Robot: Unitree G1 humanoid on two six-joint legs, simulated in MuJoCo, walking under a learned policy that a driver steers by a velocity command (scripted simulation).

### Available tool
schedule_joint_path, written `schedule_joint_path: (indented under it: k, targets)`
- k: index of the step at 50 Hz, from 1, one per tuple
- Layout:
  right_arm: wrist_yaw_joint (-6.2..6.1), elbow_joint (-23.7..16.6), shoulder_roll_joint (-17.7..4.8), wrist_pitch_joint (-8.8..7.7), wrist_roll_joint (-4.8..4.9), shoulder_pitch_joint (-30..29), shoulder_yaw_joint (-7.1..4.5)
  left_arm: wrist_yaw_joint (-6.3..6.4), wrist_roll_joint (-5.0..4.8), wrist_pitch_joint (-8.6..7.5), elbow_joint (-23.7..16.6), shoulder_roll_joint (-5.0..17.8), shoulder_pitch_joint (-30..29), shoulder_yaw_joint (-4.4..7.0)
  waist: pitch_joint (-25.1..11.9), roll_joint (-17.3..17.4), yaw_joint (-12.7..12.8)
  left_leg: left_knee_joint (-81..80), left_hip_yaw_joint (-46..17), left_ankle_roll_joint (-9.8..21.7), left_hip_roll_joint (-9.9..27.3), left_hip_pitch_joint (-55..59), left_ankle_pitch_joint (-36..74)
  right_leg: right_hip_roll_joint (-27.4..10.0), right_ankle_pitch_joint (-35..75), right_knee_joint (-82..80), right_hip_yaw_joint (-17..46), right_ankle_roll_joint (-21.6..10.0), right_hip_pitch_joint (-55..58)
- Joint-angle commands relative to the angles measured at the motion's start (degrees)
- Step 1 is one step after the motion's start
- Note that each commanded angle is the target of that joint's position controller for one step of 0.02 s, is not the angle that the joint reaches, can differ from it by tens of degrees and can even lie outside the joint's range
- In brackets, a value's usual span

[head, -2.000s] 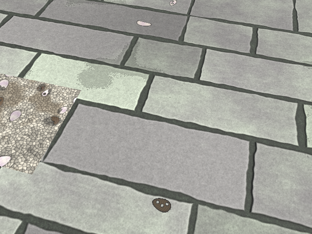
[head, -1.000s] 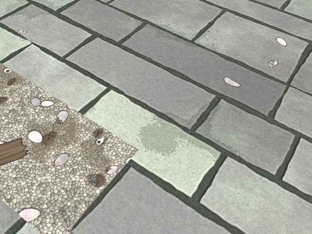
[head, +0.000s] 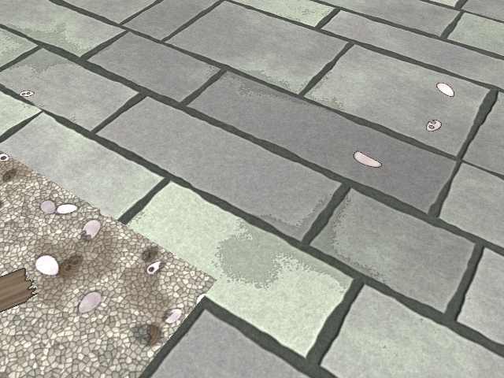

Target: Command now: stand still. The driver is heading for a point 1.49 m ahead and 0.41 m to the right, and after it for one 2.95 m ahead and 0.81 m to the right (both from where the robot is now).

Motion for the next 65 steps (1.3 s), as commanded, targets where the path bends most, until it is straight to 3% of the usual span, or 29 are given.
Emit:
schedule_joint_path:
  k: [1, 4, 6, 8, 13, 16, 17, 18, 19, 20, 22, 24, 31, 36, 38, 39, 40, 41, 42, 43, 44, 45, 46, 49, 52, 56, 62, 64, 65]
  targets:
    - [-0.18, -1.02, -5.63, -0.39, -0.01, 0.54, -0.78, 0.21, 0.00, -0.35, -0.66, 5.20, 3.33, 0.80, -0.18, -0.12, -0.08, -4.08, -1.24, 1.96, 1.37, 4.40, 8.12, -0.87, 6.33, -6.16, 0.57, -0.83, -6.02]
    - [-0.20, -0.48, -5.44, -0.40, -0.01, 0.87, -0.66, 0.25, -0.02, -0.37, -0.22, 4.92, 3.93, 0.70, 0.08, -0.07, -0.11, -4.31, -1.21, 1.92, 1.32, 4.17, 7.37, -0.79, 5.69, -6.35, 0.51, -0.85, -6.19]
    - [-0.30, 0.51, -5.57, -0.25, 0.35, 2.52, -0.80, 0.46, -0.45, -0.12, 0.67, 5.23, 5.69, 0.94, -0.13, -0.59, -0.10, -3.38, 0.49, 2.45, -0.57, 3.04, -9.64, 0.18, -8.79, -6.40, 0.00, -2.09, -6.86]
    - [-0.34, 0.09, -6.24, -0.75, 0.71, 2.32, -1.13, 0.79, -0.93, -0.23, -0.39, 6.66, 5.38, 1.46, 4.22, -1.42, 0.18, -2.16, 0.36, 3.68, -0.91, -3.26, -24.55, -1.30, -23.39, -7.24, 2.77, -4.61, -10.22]
    - [1.66, -2.51, -2.23, -5.01, 1.38, -0.81, -0.44, -0.03, -2.00, -2.77, -0.16, 10.83, 9.97, 3.34, 7.26, -10.73, 1.67, 13.68, 3.31, 4.02, -0.31, -12.61, -9.89, -16.69, -28.25, -17.71, 24.51, -13.20, -5.67]
    - [2.18, 0.03, -2.23, -6.09, 2.15, 7.70, -0.74, -0.81, -2.36, -3.10, -3.05, 9.30, 2.88, 2.86, 7.59, -8.49, -4.21, 1.10, 4.18, 6.48, -0.81, 2.18, -10.35, -12.31, -20.41, -12.94, 16.55, -9.60, -14.00]
    - [2.03, 2.28, -4.21, -6.15, 1.75, 13.51, -1.56, -0.97, -2.38, -3.27, -4.35, 8.70, 0.35, 2.69, 6.30, -5.04, -6.22, -2.51, 1.26, 6.44, -0.04, 10.54, -6.86, -8.12, -11.87, -5.79, 10.82, -7.20, -18.20]
    - [1.84, 4.17, -9.62, -6.37, 1.58, 21.73, -3.23, -1.07, -2.21, -3.95, -6.06, 5.76, -1.61, 1.96, 3.35, 7.88, -8.65, -10.64, -15.40, 10.59, 9.06, 19.99, -12.74, -0.65, -1.74, 13.67, 0.12, -3.11, -27.09]
    - [2.67, 4.73, -14.51, -6.97, 1.16, 28.24, -4.07, -0.81, -2.18, -5.18, -8.34, 4.04, -2.51, 1.52, -0.40, 18.66, -10.02, -19.52, -39.05, 17.90, 20.85, 26.04, -14.11, 3.80, -11.19, 31.30, -0.73, -1.87, -36.46]
    - [2.74, 3.61, -9.83, -7.82, 0.14, 23.61, -2.33, -1.10, -3.09, -5.96, -8.57, 6.09, -3.09, 2.10, 1.41, 10.14, -6.69, -18.83, -40.46, 18.15, 22.70, 24.43, -13.12, 0.52, -11.74, 41.76, 5.01, -3.29, -41.25]
    - [3.13, 0.80, -6.20, -8.33, 0.28, 16.76, -0.93, -2.04, -3.09, -6.71, -7.58, 5.77, -1.87, 2.18, 2.79, 3.64, -3.25, -18.45, -26.53, 13.99, 18.19, 21.82, -6.94, -3.98, -1.26, 44.04, 5.15, -5.70, -43.25]
    - [3.21, 0.10, -3.77, -7.49, 0.05, 15.77, 0.26, -2.42, -2.03, -6.53, -7.92, 7.15, -3.39, 3.21, 2.97, 3.04, -2.09, -19.80, -16.14, 10.88, 14.10, 18.71, 4.86, -6.34, 5.23, 38.38, 3.38, -5.46, -39.98]
    - [0.71, -0.78, -8.21, -6.61, -0.83, 18.02, 0.01, -3.92, -2.09, -4.40, -13.60, 2.27, -16.74, 1.17, 5.51, 4.27, -3.80, -24.54, 0.59, 9.16, 11.18, 9.55, 14.85, -3.82, 18.82, 14.21, -1.85, -2.76, -31.51]
    - [0.79, -0.88, -9.27, -6.43, 0.11, 18.90, -0.62, -5.70, -2.07, -4.20, -17.03, 4.52, -21.45, 1.28, 5.89, 3.89, -2.64, -21.09, 6.26, 7.63, 14.27, 17.07, 28.02, -1.54, 18.59, 6.36, -3.44, -6.77, -27.46]
    - [0.50, -1.94, -11.14, -5.66, -0.19, 17.51, -1.18, -6.28, -1.92, -4.28, -17.02, 6.85, -17.58, 2.50, 0.99, 6.24, 0.74, -11.38, 8.34, 6.25, 15.01, 21.08, 51.00, 2.02, 13.86, 7.52, -6.28, -8.99, -20.44]
    - [0.27, -2.77, -11.90, -4.92, -0.59, 16.37, -1.42, -6.41, -2.12, -4.15, -15.42, 9.18, -10.45, 3.82, -3.49, 7.48, 4.67, -1.34, 9.62, 5.30, 14.42, 20.88, 58.94, 4.45, 12.24, 7.54, -7.45, -10.17, -12.17]
    - [0.16, -3.94, -12.17, -4.55, -0.67, 15.47, -1.33, -6.11, -2.27, -3.72, -13.03, 12.26, -1.54, 5.59, -8.41, 6.88, 9.12, 11.75, 10.37, 3.70, 12.57, 14.84, 57.75, 5.68, 13.02, 5.29, -6.15, -11.96, 1.39]
    - [0.29, -5.96, -10.40, -5.12, -1.61, 16.08, -0.55, -4.90, -1.97, -2.97, -11.78, 17.27, 6.74, 7.14, -14.57, -1.92, 10.70, 31.44, 10.66, 1.77, 9.00, -1.12, 35.23, -5.06, 9.28, 4.35, 11.53, -15.54, 18.70]
    - [1.75, -7.57, -2.44, -7.43, -0.72, 20.78, 1.73, -4.83, -1.73, -2.98, -13.03, 19.05, 5.99, 6.98, -23.40, -15.56, 4.77, 53.57, 2.94, -1.12, -4.29, -22.23, -15.01, -19.78, -4.82, -8.57, 47.53, -27.20, 34.01]
    - [2.62, -9.12, -7.83, -10.20, 1.10, 14.03, 0.36, -4.66, -1.21, -3.28, -12.47, 14.67, 5.52, 5.77, -21.43, -9.26, 7.41, 57.47, -7.40, 1.55, -1.11, -28.15, -14.42, -17.88, -6.47, -13.80, 48.37, -23.54, 31.73]
    - [2.71, -11.51, -10.25, -11.19, 2.72, 8.87, -0.28, -4.49, -0.98, -3.88, -12.94, 12.19, 2.60, 5.10, -13.49, -7.04, 6.27, 55.65, -6.13, 3.12, 1.53, -30.78, -10.37, -15.95, -1.97, -13.86, 38.69, -20.69, 24.29]
    - [2.10, -11.96, -10.21, -11.45, 2.15, 7.01, -0.45, -4.88, -0.95, -4.64, -14.16, 10.93, -2.34, 4.55, -7.94, 1.09, 3.07, 50.23, -5.76, 3.29, 4.18, -28.08, -6.25, -13.41, 6.35, -14.97, 31.26, -19.13, 13.24]
    - [1.39, -11.80, -10.92, -10.83, 1.09, 7.17, -1.30, -4.96, -0.47, -5.06, -15.28, 9.66, -5.75, 4.08, -6.33, 2.72, 0.61, 45.52, -5.54, 3.02, 6.11, -23.87, -4.41, -11.44, 11.51, -15.71, 26.18, -18.21, 5.68]
    - [0.96, -13.32, -8.94, -8.27, -0.19, 8.52, -1.73, -4.39, -0.75, -5.14, -15.97, 9.67, -6.84, 3.80, -3.46, -0.08, -2.74, 36.76, -4.96, 0.83, 7.97, -18.03, -3.99, -8.15, 16.14, -18.06, 19.80, -18.11, -6.01]
    - [0.41, -16.98, -8.54, -7.43, -1.42, 0.35, -1.81, -2.83, -0.91, -5.10, -15.74, 12.26, -2.61, 4.44, -1.03, -1.31, -0.77, 24.25, -2.98, -1.90, 6.55, -20.36, 5.82, -5.87, 17.12, -19.23, 16.37, -17.42, -9.67]
    - [1.03, -20.19, -6.68, -7.99, -0.79, -9.06, -1.06, -1.89, -1.51, -4.30, -15.31, 12.95, 2.07, 4.78, -0.91, -3.44, 3.00, 5.73, -2.15, -2.18, 2.39, -16.45, 19.51, -3.13, 13.72, -17.12, 14.64, -13.65, -9.35]
    - [3.08, -22.91, -9.37, -9.48, -0.01, -13.13, -1.24, -1.25, -1.45, -3.31, -13.66, 11.71, 7.03, 4.48, -2.29, -5.08, 4.43, -2.45, -3.22, -0.20, 1.22, -15.38, 15.68, -8.08, 14.68, -8.99, 21.26, -12.52, 3.31]
    - [3.21, -22.17, -10.58, -10.08, -0.06, -8.79, -1.72, -1.15, -1.05, -2.89, -13.85, 12.05, 6.67, 4.52, -3.60, -6.89, 1.69, -4.95, -1.38, 2.17, 0.11, -9.26, 11.14, -8.06, 23.28, -4.68, 21.88, -11.51, 5.49]
    - [2.93, -20.59, -12.54, -10.35, -0.55, -2.24, -2.65, -1.40, -0.81, -2.94, -14.41, 10.78, 5.95, 4.00, -7.98, -6.57, -1.41, -5.24, -1.88, 4.62, 0.99, 0.67, 11.54, -5.14, 30.00, 2.42, 19.98, -10.13, 4.38]
Keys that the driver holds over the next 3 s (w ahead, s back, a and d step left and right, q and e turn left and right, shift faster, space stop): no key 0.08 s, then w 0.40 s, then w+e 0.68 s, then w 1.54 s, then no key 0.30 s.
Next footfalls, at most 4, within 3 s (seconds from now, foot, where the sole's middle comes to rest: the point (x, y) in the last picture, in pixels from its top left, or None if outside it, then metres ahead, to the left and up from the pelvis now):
0.80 right None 0.44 -0.12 -0.77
1.30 left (269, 291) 0.76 -0.02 -0.77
1.82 right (378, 248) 0.92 -0.36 -0.77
2.36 left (338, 163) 1.29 -0.28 -0.77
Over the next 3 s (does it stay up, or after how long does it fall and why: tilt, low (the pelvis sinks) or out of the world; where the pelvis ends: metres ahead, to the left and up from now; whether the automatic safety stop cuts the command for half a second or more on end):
stays up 1.35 -0.47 -0.01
